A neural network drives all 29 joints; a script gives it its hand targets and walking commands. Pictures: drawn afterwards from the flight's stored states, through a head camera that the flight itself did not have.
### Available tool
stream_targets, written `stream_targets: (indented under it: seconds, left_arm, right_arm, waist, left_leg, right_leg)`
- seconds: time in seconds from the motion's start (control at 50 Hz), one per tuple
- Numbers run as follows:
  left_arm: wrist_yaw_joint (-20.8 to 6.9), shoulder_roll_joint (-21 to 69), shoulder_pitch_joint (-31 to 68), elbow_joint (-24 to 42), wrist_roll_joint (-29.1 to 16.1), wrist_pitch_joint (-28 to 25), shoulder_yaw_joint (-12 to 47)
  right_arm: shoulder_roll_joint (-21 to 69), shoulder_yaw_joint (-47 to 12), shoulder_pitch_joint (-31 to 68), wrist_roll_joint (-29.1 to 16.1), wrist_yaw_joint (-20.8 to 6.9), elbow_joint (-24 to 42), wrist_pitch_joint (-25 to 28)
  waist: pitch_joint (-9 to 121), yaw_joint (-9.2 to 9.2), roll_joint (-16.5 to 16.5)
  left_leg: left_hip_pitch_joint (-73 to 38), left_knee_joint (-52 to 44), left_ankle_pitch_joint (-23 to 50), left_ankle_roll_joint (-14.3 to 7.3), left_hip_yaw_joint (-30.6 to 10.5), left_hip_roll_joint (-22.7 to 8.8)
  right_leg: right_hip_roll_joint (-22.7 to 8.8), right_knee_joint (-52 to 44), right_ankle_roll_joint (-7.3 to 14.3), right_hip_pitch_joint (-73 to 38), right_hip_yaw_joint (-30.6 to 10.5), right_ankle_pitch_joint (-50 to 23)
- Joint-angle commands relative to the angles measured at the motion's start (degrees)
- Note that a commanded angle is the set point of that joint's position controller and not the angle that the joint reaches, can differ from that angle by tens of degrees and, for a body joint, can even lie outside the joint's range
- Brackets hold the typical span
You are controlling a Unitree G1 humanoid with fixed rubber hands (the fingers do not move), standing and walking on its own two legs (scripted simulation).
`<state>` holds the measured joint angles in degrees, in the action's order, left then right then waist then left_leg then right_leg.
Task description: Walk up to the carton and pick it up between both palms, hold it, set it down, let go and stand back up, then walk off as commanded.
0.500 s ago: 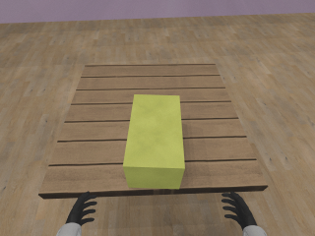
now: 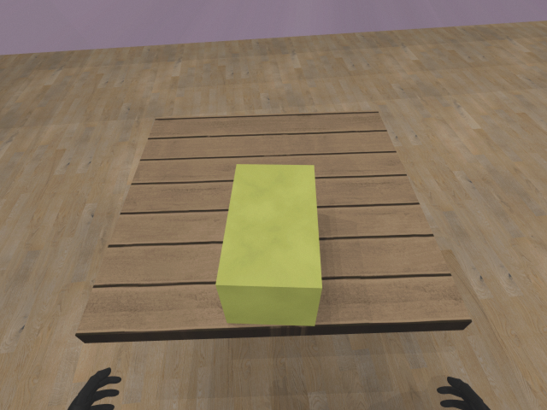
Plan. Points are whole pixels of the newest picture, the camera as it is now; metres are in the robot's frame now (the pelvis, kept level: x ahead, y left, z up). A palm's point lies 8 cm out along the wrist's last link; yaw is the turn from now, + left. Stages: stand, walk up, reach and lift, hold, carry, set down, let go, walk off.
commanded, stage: stand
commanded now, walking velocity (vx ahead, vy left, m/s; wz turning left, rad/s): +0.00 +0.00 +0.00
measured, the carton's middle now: (273, 239) +0.47 +0.00 -0.10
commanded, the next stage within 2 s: walk off in 0.14 s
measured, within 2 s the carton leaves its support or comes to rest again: neither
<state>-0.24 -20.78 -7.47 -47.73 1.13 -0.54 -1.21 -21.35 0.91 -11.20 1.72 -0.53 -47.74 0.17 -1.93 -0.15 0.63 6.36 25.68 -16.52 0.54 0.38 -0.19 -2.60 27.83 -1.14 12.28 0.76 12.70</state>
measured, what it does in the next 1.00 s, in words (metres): walks backwards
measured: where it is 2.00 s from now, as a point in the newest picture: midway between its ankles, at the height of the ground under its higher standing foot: outside the picture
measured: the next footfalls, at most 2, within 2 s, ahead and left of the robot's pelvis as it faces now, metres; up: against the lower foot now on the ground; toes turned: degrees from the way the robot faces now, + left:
right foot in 1.16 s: -0.21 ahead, -0.09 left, +0.00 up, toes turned +2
left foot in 1.58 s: -0.34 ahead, +0.15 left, +0.00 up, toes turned -3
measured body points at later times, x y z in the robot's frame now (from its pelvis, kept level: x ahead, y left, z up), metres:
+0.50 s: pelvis -0.03 +0.02 -0.01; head +0.01 +0.01 +0.44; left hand +0.11 +0.34 -0.10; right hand +0.08 -0.31 -0.12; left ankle -0.03 +0.13 -0.73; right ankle +0.03 -0.13 -0.74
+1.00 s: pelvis -0.15 +0.06 -0.01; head -0.07 +0.09 +0.43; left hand +0.00 +0.39 -0.13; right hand -0.03 -0.28 -0.09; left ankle -0.05 +0.15 -0.74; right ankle -0.21 -0.10 -0.69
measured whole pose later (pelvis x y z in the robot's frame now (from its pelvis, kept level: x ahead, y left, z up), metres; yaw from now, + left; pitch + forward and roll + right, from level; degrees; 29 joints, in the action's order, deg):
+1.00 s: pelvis -0.15 +0.06 -0.01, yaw -2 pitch -2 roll -2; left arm 1.2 -26.1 -7.9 -42.4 0.4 4.0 -6.8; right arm -24.1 3.3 -9.8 1.7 1.4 -39.5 -1.3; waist -12.7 -0.6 -2.3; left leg 22.5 35.5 -10.5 -2.9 -1.8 1.2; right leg 6.1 56.4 0.3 17.0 -10.5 31.1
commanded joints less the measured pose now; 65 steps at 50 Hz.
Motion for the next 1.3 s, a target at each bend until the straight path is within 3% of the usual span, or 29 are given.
stream_targets:
  seconds: [0.0, 0.02, 0.08, 0.1, 0.18, 0.22, 0.28, 0.3, 0.32, 0.36, 0.42, 0.46, 0.54, 0.58, 0.6, 0.64, 0.68, 0.72, 0.8, 0.84, 0.94, 1.0, 1.1, 1.12, 1.14, 1.16, 1.18, 1.24, 1.28]
  left_arm:
    - [0.30, -10.53, 3.74, 0.03, -0.30, -1.01, -1.55]
    - [0.65, -11.39, 3.91, -0.16, 0.11, -0.69, -1.67]
    - [0.06, -11.70, 3.40, -1.98, -0.49, -0.96, -1.50]
    - [0.35, -11.76, 3.74, -2.91, -0.14, -1.02, -1.60]
    - [0.00, -12.15, 4.71, -4.49, -0.24, -1.08, -1.29]
    - [0.18, -10.74, 3.87, -5.06, -0.68, -1.17, -1.01]
    - [0.32, -13.08, 4.12, -6.38, -0.26, -0.65, -1.48]
    - [0.14, -12.09, 3.44, -6.88, -0.79, -0.64, -0.94]
    - [0.91, -14.24, 2.61, -1.54, -1.22, 0.40, -4.94]
    - [0.98, -15.70, 2.32, -0.03, -0.85, 0.83, -4.99]
    - [1.57, -15.83, 2.32, 3.04, -0.29, 0.96, -6.13]
    - [1.79, -17.60, 3.18, 5.47, 0.42, 1.74, -6.61]
    - [1.49, -16.09, 13.81, 9.63, 0.72, 2.47, -6.28]
    - [1.62, -11.32, 10.26, 10.78, -0.56, 3.62, -6.08]
    - [1.47, -12.62, 5.53, 9.11, -0.97, 4.31, -6.53]
    - [2.08, -14.32, -0.43, 7.68, -0.62, 4.86, -6.68]
    - [1.99, -14.52, -5.49, 6.08, -1.87, 5.18, -6.63]
    - [2.20, -14.21, -5.44, 6.17, -1.89, 4.30, -7.35]
    - [1.78, -12.45, -1.58, 8.88, -1.32, 3.78, -7.63]
    - [1.31, -13.26, 0.05, 9.27, -0.82, 3.87, -7.75]
    - [1.76, -12.93, -6.83, 7.89, -0.60, 3.79, -6.88]
    - [0.65, -13.87, -8.94, 7.35, -0.51, 4.22, -7.31]
    - [-0.07, -13.91, -16.80, 5.12, -0.57, 4.06, -7.86]
    - [-0.20, -16.81, -14.91, 6.06, 0.26, 3.50, -7.97]
    - [0.25, -20.57, -8.96, 9.14, 0.97, 3.36, -8.04]
    - [0.56, -24.31, -5.31, 9.39, 1.57, 3.38, -9.14]
    - [0.96, -23.48, -1.78, 11.37, 1.82, 3.04, -8.83]
    - [1.27, -15.14, 5.74, 13.04, 0.72, 2.18, -7.78]
    - [1.28, -13.44, 2.78, 12.19, -0.05, 1.90, -7.89]
  right_arm:
    - [-11.08, 1.82, 0.99, -0.31, 0.40, 1.18, 1.11]
    - [-9.03, 1.31, 1.58, -0.43, -0.03, 0.65, 0.98]
    - [-10.92, 0.97, -0.04, 0.29, 0.43, -1.04, 0.60]
    - [-10.14, 1.10, 0.91, -0.26, -0.01, -1.03, 0.67]
    - [-10.62, 0.66, 1.34, -0.59, 0.33, -2.63, 0.90]
    - [-10.56, 0.12, 1.57, -0.76, 0.36, -3.18, 1.20]
    - [-10.12, -0.16, 2.37, -0.75, 0.48, -4.02, 1.30]
    - [-12.72, 0.64, 1.30, -0.67, 0.57, -4.47, 1.21]
    - [-14.20, 3.26, 2.27, -1.32, 0.13, -2.82, 0.37]
    - [-12.32, 3.72, -0.24, -1.84, 0.39, -2.15, -0.28]
    - [-10.52, 4.24, -3.65, -1.98, 0.32, -0.31, -1.54]
    - [-11.78, 4.64, -4.86, -1.66, 0.35, 1.57, -2.65]
    - [-13.54, 5.38, -12.93, -1.51, -0.10, 1.36, -1.92]
    - [-18.37, 6.13, -8.85, 0.64, 0.53, 3.47, -0.93]
    - [-18.63, 6.00, -4.99, 0.87, 0.45, 5.05, -1.26]
    - [-21.87, 6.80, 0.49, 0.88, 0.78, 8.16, -1.43]
    - [-18.45, 6.05, 4.97, 1.15, 1.54, 9.50, -1.61]
    - [-14.91, 5.34, 1.42, 0.72, 1.76, 9.79, -1.20]
    - [-14.11, 5.54, -5.73, 0.13, 2.65, 9.02, -0.97]
    - [-14.55, 5.72, -7.36, 0.13, 2.36, 9.25, -0.91]
    - [-16.89, 6.67, 0.01, 0.17, 1.91, 10.16, -1.19]
    - [-17.46, 6.55, 2.18, 0.34, 1.30, 10.90, -1.62]
    - [-16.56, 7.15, 5.00, 0.61, 1.42, 10.70, -2.92]
    - [-15.00, 6.48, 5.44, -0.17, 1.47, 10.71, -2.93]
    - [-14.16, 6.40, 4.08, -0.63, 2.06, 10.44, -2.90]
    - [-13.92, 6.19, 4.07, -0.04, 2.72, 10.45, -2.96]
    - [-15.06, 7.11, 4.11, -0.78, 2.66, 8.67, -2.94]
    - [-15.48, 6.26, -3.87, -2.13, 1.49, 5.86, -2.51]
    - [-15.95, 6.06, -3.95, -1.88, 1.65, 5.79, -2.28]
  waist:
    - [0.02, -0.35, -1.31]
    - [2.61, -0.80, -5.92]
    - [1.20, 0.40, -3.90]
    - [0.82, -0.60, 0.94]
    - [2.43, -0.62, -3.65]
    - [1.59, 0.00, 2.62]
    - [5.62, 0.76, -3.41]
    - [3.31, 0.70, 1.16]
    - [-1.09, 0.92, -3.93]
    - [1.64, 0.27, -3.78]
    - [2.23, -0.51, -13.23]
    - [1.44, -0.38, -14.31]
    - [2.35, -7.39, -10.08]
    - [0.63, -5.05, 12.63]
    - [1.16, -2.39, 9.20]
    - [2.08, 0.02, 11.27]
    - [1.12, 2.60, 13.27]
    - [2.00, 1.11, 8.89]
    - [3.14, -2.93, 5.61]
    - [4.66, -4.67, 9.39]
    - [2.56, -1.21, 9.63]
    - [3.50, -0.35, 13.60]
    - [7.56, 5.17, 6.76]
    - [3.55, 5.54, -8.03]
    - [1.27, 3.19, -16.49]
    - [0.13, 3.41, -13.64]
    - [-5.29, 2.32, -13.17]
    - [-7.29, -1.86, -9.01]
    - [-5.27, -0.19, -9.18]
  left_leg:
    - [4.95, -4.37, 5.71, -1.51, -3.43, -3.40]
    - [2.88, -4.13, 4.56, -1.04, -3.78, -3.46]
    - [5.08, -5.86, 5.60, -1.41, -4.53, -4.02]
    - [5.01, -5.80, 5.95, -1.27, -3.63, -3.67]
    - [4.51, -7.10, 8.77, -1.80, -6.15, -5.61]
    - [6.02, -7.91, 7.24, -1.76, -5.07, -4.96]
    - [2.36, -7.94, 12.69, -1.78, -6.04, -5.39]
    - [4.10, -7.53, 13.08, -1.99, -5.57, -5.19]
    - [9.25, 1.90, 20.15, -3.25, -3.89, -2.51]
    - [5.28, 10.85, 15.92, -3.34, -0.57, 0.79]
    - [7.13, 24.07, -10.82, -4.06, -1.16, 3.35]
    - [8.14, 27.94, -17.16, -4.54, -5.40, 1.82]
    - [3.34, 3.50, -0.04, -6.16, -9.90, -2.64]
    - [5.82, -6.74, 21.08, -6.55, -34.17, -13.21]
    - [9.20, -5.24, 20.36, -7.08, -30.85, -13.97]
    - [16.40, -5.68, 14.17, -15.89, -34.34, -18.13]
    - [13.76, -1.67, 13.95, -15.20, -23.83, -14.09]
    - [5.15, 2.90, 27.97, -13.14, -19.39, -12.65]
    - [-8.17, 3.87, 31.25, -12.27, -20.71, -12.04]
    - [-10.61, 3.52, 30.93, -12.08, -20.86, -11.28]
    - [1.49, -1.80, 22.06, -14.42, -22.58, -16.81]
    - [7.30, -3.88, 6.58, -11.37, -19.64, -13.30]
    - [13.52, 5.42, -9.02, -5.31, -14.33, -5.62]
    - [20.45, 18.60, -15.81, -3.16, -9.49, 2.33]
    - [25.75, 30.74, -18.81, -1.00, -7.38, 8.43]
    - [22.34, 40.06, -18.69, -1.69, -14.30, 8.30]
    - [17.93, 46.16, -17.99, -2.37, -17.76, 7.61]
    - [20.40, 49.81, -7.89, -1.35, -12.80, 8.76]
    - [21.62, 50.62, -4.64, -0.19, -10.95, 8.87]
  right_leg:
    - [-5.43, -8.06, 3.47, -2.24, -8.23, -1.15]
    - [-4.48, -9.03, 3.08, -2.19, -6.80, -0.63]
    - [-4.82, -8.58, 3.00, -3.32, -6.73, 0.08]
    - [-4.55, -8.46, 3.07, -3.85, -7.09, -3.15]
    - [-4.16, -7.12, 2.89, -5.57, -4.80, -10.24]
    - [-4.47, -6.34, 2.30, -6.54, -5.65, -10.25]
    - [-3.73, -5.67, 2.39, -8.55, -4.09, -11.44]
    - [-4.08, -6.56, 2.40, -8.05, -4.69, -11.20]
    - [-4.98, -1.95, 4.77, -5.39, -4.47, -22.86]
    - [-9.69, -1.03, 10.36, -2.93, -7.94, -31.70]
    - [-14.25, -3.87, 14.08, 0.54, -12.76, -35.88]
    - [-17.27, -4.53, 15.58, 4.93, -15.71, -28.77]
    - [-7.06, 11.84, 6.36, 10.76, -7.90, -14.14]
    - [10.21, 31.76, 3.14, 17.96, -10.93, 19.62]
    - [10.19, 36.47, 3.61, 16.54, -13.91, 19.28]
    - [11.85, 46.65, 2.77, 12.74, -15.47, 20.66]
    - [10.79, 48.60, 2.69, 12.65, -15.74, 16.67]
    - [10.82, 45.16, 2.51, 16.15, -15.54, 16.89]
    - [10.06, 32.59, 2.23, 17.94, -14.62, 16.86]
    - [9.01, 28.42, 1.67, 17.71, -12.85, 17.12]
    - [7.45, 27.23, 1.61, 10.91, -8.50, 19.50]
    - [6.55, 20.90, 2.42, 3.82, -6.47, 17.56]
    - [4.91, -3.09, 7.93, -6.33, -3.76, 13.87]
    - [-3.80, -10.31, 9.36, -2.37, -21.68, 16.70]
    - [-13.95, -10.77, 12.10, 2.98, -34.09, 7.77]
    - [-20.32, -12.70, 19.39, 12.74, -41.21, 9.78]
    - [-19.84, -14.55, 20.05, 22.02, -37.99, 12.98]
    - [-7.56, -8.74, 12.98, 14.00, -15.48, 3.31]
    - [-5.77, -8.68, 12.17, 7.26, -15.72, 2.50]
